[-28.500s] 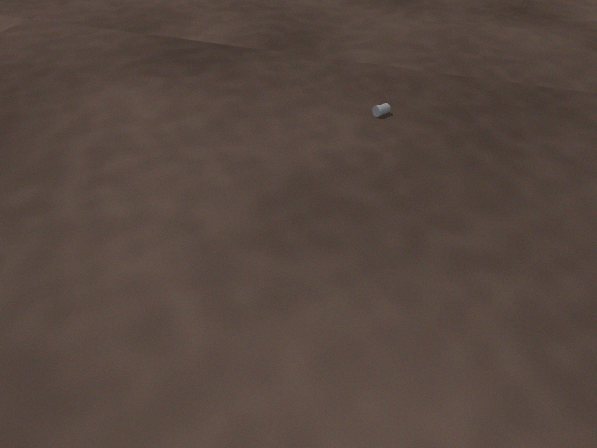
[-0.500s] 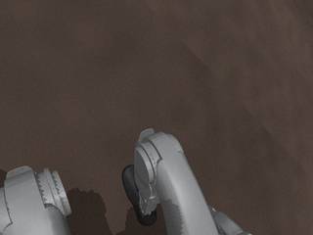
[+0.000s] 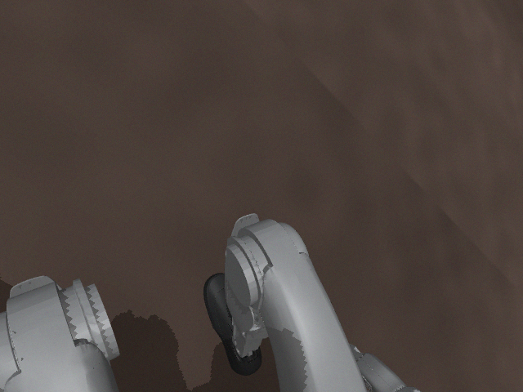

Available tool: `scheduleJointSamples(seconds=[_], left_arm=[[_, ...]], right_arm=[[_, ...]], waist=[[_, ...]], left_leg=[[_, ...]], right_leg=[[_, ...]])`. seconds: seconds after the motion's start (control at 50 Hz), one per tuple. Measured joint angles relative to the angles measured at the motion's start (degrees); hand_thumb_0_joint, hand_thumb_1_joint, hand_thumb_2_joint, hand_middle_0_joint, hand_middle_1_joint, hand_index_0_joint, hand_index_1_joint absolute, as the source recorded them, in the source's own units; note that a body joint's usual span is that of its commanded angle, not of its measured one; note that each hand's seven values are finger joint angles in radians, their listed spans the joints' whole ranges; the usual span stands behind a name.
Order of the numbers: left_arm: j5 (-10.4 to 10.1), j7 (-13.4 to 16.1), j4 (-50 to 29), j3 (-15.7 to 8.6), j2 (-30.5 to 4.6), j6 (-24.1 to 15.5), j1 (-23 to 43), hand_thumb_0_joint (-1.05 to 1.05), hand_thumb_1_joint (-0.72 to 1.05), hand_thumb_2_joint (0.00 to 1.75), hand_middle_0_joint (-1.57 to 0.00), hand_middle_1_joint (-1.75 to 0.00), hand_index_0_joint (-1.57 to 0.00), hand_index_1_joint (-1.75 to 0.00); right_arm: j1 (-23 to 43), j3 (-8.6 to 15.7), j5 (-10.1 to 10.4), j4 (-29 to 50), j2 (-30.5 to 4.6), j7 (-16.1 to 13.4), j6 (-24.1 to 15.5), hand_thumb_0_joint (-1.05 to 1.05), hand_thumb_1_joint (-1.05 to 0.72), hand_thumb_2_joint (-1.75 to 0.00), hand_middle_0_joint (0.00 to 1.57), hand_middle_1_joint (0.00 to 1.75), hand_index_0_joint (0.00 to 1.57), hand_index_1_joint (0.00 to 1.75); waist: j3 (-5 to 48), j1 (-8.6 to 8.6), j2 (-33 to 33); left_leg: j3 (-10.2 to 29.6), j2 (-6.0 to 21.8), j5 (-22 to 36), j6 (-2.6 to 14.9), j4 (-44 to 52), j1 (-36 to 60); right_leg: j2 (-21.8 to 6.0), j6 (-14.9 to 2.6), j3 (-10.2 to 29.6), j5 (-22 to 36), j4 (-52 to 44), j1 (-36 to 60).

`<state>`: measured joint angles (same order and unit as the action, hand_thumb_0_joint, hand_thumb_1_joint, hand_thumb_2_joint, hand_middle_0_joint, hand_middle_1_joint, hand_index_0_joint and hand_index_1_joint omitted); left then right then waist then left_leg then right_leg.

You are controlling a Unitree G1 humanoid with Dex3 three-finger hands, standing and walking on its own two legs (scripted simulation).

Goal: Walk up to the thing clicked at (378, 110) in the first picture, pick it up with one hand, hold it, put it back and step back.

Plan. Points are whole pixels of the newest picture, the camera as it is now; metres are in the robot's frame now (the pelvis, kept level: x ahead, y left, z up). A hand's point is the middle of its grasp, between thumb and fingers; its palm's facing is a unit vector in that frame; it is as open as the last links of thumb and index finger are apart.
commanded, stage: open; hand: left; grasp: from above
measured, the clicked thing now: out of the picture +0.46 +0.35 -0.26
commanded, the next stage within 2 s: withdraw in 0.06 s
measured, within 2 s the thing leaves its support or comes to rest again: neither
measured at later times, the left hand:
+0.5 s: hand out of the picture +0.47 +0.38 -0.15, palm faces -0.21 -0.08 -0.98, open 13.1 cm
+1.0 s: hand out of the picture +0.41 +0.35 -0.11, palm faces -0.46 -0.14 -0.88, open 12.9 cm
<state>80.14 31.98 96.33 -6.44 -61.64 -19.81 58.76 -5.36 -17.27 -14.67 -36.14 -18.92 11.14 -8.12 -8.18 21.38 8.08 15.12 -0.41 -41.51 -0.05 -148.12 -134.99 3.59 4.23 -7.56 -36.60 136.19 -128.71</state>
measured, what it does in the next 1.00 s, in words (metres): stands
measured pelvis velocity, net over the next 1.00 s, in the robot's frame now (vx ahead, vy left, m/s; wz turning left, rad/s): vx -0.01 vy -0.01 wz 0.11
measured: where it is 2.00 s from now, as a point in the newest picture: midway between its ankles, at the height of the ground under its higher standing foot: (176, 380)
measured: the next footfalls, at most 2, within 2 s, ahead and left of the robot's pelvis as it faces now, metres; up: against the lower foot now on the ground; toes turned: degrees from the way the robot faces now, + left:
none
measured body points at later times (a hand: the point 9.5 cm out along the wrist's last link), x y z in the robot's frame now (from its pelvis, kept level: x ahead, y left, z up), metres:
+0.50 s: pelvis +0.01 +0.00 +0.01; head +0.24 +0.13 +0.38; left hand +0.48 +0.38 -0.09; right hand +0.09 -0.26 -0.06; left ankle +0.06 +0.12 -0.26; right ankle +0.12 -0.13 -0.26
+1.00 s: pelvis -0.01 -0.01 +0.04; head +0.21 +0.10 +0.41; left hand +0.43 +0.36 -0.06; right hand +0.08 -0.30 -0.04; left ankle +0.06 +0.12 -0.26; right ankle +0.12 -0.13 -0.26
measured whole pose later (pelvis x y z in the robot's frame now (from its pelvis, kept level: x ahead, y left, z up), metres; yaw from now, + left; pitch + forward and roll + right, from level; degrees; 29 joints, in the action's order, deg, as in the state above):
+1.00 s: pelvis -0.01 -0.01 +0.04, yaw +6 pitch +31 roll -10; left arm 72.0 13.5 78.7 -3.5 -49.5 -20.1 56.8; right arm -9.4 -7.9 -7.6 -38.5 -19.9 6.4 1.9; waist -0.1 14.3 2.4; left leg 9.7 -1.4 -36.7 -0.9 -137.0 -131.5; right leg 0.6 2.9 -3.8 -34.9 130.1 -126.7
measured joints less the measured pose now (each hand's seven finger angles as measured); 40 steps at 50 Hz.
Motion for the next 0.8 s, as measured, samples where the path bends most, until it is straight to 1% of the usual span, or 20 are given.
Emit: scheduleJointSamples(seconds=[0.12, 0.2, 0.28, 0.32, 0.38, 0.42, 0.46, 0.5, 0.52, 0.56, 0.62, 0.66, 0.68, 0.72, 0.76, 0.8], left_arm=[[0.1, 0.0, 0.3, 0.2, 0.0, 0.5, 0.1, 0.00, -0.26, 0.79, -0.27, -0.82, -0.28, -0.82], [-0.3, -0.2, 0.4, 0.1, 0.0, 0.7, 0.2, 0.00, -0.29, 0.82, -0.24, -0.86, -0.25, -0.85], [0.2, -0.6, -2.3, -1.3, 0.3, 0.7, -0.6, 0.00, -0.31, 0.84, -0.23, -0.87, -0.24, -0.86], [0.0, -0.4, -4.7, -2.1, 1.0, 1.1, -1.2, 0.00, -0.32, 0.84, -0.23, -0.87, -0.24, -0.86], [-1.1, 0.0, -8.8, -2.8, 3.0, 2.5, -2.0, 0.00, -0.32, 0.84, -0.23, -0.87, -0.24, -0.86], [-2.2, 0.0, -11.7, -3.4, 4.9, 4.3, -2.7, 0.00, -0.33, 0.85, -0.23, -0.86, -0.24, -0.85], [-3.8, -0.4, -14.5, -3.8, 6.9, 6.7, -3.4, 0.00, -0.33, 0.85, -0.23, -0.86, -0.24, -0.85], [-5.9, -1.3, -16.3, -3.4, 8.8, 9.6, -3.7, 0.00, -0.34, 0.85, -0.22, -0.86, -0.23, -0.85], [-7.0, -2.2, -16.8, -2.7, 9.7, 11.1, -3.7, 0.00, -0.34, 0.85, -0.22, -0.86, -0.23, -0.85], [-9.5, -5.0, -17.5, -1.0, 11.2, 14.0, -3.2, 0.00, -0.34, 0.86, -0.22, -0.86, -0.22, -0.85], [-13.2, -11.0, -18.6, 2.1, 12.9, 17.0, -2.3, 0.00, -0.35, 0.87, -0.21, -0.86, -0.22, -0.86], [-15.3, -15.6, -18.8, 4.3, 13.6, 17.6, -1.4, 0.00, -0.35, 0.87, -0.21, -0.86, -0.22, -0.86], [-16.0, -18.0, -19.0, 5.2, 13.9, 17.5, -1.1, 0.00, -0.35, 0.87, -0.22, -0.86, -0.22, -0.86], [-16.8, -22.4, -19.7, 6.2, 14.4, 16.5, -0.7, 0.00, -0.36, 0.87, -0.22, -0.85, -0.22, -0.86], [-16.9, -25.7, -20.7, 6.3, 14.8, 14.5, -0.9, 0.00, -0.35, 0.87, -0.23, -0.85, -0.23, -0.86], [-16.7, -27.9, -21.8, 5.7, 14.8, 11.9, -1.5, 0.00, -0.34, 0.87, -0.24, -0.84, -0.24, -0.85]], right_arm=[[0.0, 0.1, -0.1, 0.0, 0.0, 0.1, 0.0, 0.00, -0.91, -0.89, 0.20, 0.30, 0.21, 0.30], [0.1, 0.1, 0.1, 0.0, -0.1, 0.0, -0.2, 0.00, -0.91, -0.89, 0.20, 0.30, 0.21, 0.30], [-0.4, 0.7, 0.1, 0.2, 0.0, 0.0, -0.2, 0.00, -0.91, -0.89, 0.20, 0.30, 0.21, 0.30], [-1.1, 1.3, 0.1, 0.2, 0.0, 0.3, -0.3, 0.00, -0.91, -0.89, 0.20, 0.30, 0.21, 0.30], [-2.5, 2.8, 0.5, -0.4, 0.3, 1.1, -0.6, 0.00, -0.91, -0.89, 0.20, 0.30, 0.21, 0.30], [-3.3, 4.2, 1.0, -1.2, 0.6, 1.8, -0.6, 0.00, -0.91, -0.89, 0.20, 0.30, 0.21, 0.30], [-3.8, 5.6, 1.9, -1.9, 1.0, 2.5, -0.2, 0.00, -0.91, -0.89, 0.20, 0.30, 0.21, 0.30], [-4.1, 7.0, 3.0, -2.5, 1.2, 2.9, 0.5, 0.00, -0.91, -0.89, 0.20, 0.30, 0.21, 0.30], [-4.0, 7.7, 3.7, -2.8, 1.4, 3.0, 0.9, 0.00, -0.91, -0.89, 0.20, 0.30, 0.21, 0.30], [-3.7, 9.0, 4.9, -3.3, 1.6, 3.1, 1.9, 0.00, -0.91, -0.89, 0.20, 0.30, 0.21, 0.30], [-3.0, 10.5, 6.7, -3.2, 1.9, 2.5, 3.6, 0.00, -0.91, -0.89, 0.20, 0.30, 0.21, 0.30], [-2.6, 11.1, 7.7, -2.9, 1.9, 1.8, 4.7, 0.00, -0.91, -0.89, 0.20, 0.30, 0.20, 0.30], [-2.4, 11.2, 8.1, -2.6, 1.8, 1.4, 5.2, 0.00, -0.91, -0.89, 0.20, 0.30, 0.20, 0.30], [-2.3, 11.3, 8.7, -1.8, 1.4, 0.1, 6.1, 0.00, -0.91, -0.89, 0.20, 0.30, 0.20, 0.30], [-2.5, 11.3, 9.0, -1.0, 0.9, -1.2, 6.9, 0.00, -0.91, -0.90, 0.20, 0.30, 0.20, 0.30], [-2.8, 11.1, 9.1, -0.4, 0.3, -2.5, 7.8, 0.00, -0.91, -0.90, 0.20, 0.30, 0.20, 0.30]], waist=[[0.2, 0.16, 0.1], [0.2, 0.09, 0.1], [0.3, -0.24, 0.0], [0.8, -0.59, -0.3], [2.7, -1.53, -1.1], [4.6, -2.32, -2.1], [6.8, -3.23, -3.5], [8.9, -4.16, -5.1], [9.9, -4.65, -6.0], [11.3, -5.67, -7.5], [12.0, -7.05, -9.0], [11.8, -7.64, -9.7], [11.4, -7.83, -9.9], [10.6, -8.11, -10.3], [9.7, -8.27, -10.2], [9.0, -8.28, -9.8]], left_leg=[[-0.1, 0.0, -0.1, -0.05, 0.0, 0.1], [0.0, 0.0, -0.1, 0.00, 0.0, 0.0], [-0.2, 0.0, -0.2, 0.02, 0.1, 0.0], [-0.3, -0.1, -0.3, -0.12, 0.3, 0.0], [-0.4, -0.3, -0.5, -0.47, 0.6, -0.3], [-0.6, -0.3, -0.7, -0.64, 1.1, -0.5], [-1.0, -0.3, -0.9, -0.69, 1.9, -0.7], [-1.7, -0.3, -0.9, -0.57, 3.0, -0.7], [-2.2, -0.2, -0.7, -0.46, 3.8, -0.6], [-3.4, -0.1, -0.4, -0.17, 5.6, 0.0], [-5.2, 0.2, 0.3, 0.25, 8.6, 2.0], [-6.0, 0.2, 1.0, 0.38, 10.6, 3.6], [-6.3, 0.2, 1.4, 0.41, 11.5, 4.3], [-6.6, 0.1, 2.2, 0.38, 13.1, 5.5], [-6.7, -0.1, 3.0, 0.27, 14.3, 6.4], [-6.7, -0.2, 3.6, 0.12, 15.0, 6.8]], right_leg=[[-0.1, 0.17, 0.1, -0.1, 0.1, 0.0], [-0.1, 0.10, 0.0, -0.1, 0.0, 0.0], [-0.1, -0.13, 0.1, -0.2, 0.0, 0.0], [-0.3, -0.41, 0.1, -0.4, 0.0, -0.1], [-0.6, -0.97, 0.2, -0.7, 0.0, -0.5], [-0.9, -1.08, 0.3, -1.0, -0.2, -0.9], [-1.1, -1.02, 0.6, -1.3, -0.6, -1.2], [-1.4, -1.02, 1.1, -1.6, -1.3, -1.3], [-1.5, -1.07, 1.4, -1.7, -1.7, -1.3], [-1.8, -1.03, 2.3, -1.8, -2.8, -0.9], [-2.0, -0.58, 3.6, -1.5, -4.8, 0.6], [-2.3, -0.42, 4.3, -1.1, -6.2, 1.9], [-2.4, -0.36, 4.5, -0.9, -6.9, 2.6], [-2.7, -0.43, 4.6, -0.4, -8.2, 3.8], [-2.9, -0.71, 4.7, 0.2, -9.2, 4.6], [-3.0, -0.92, 4.6, 0.7, -9.8, 5.0]])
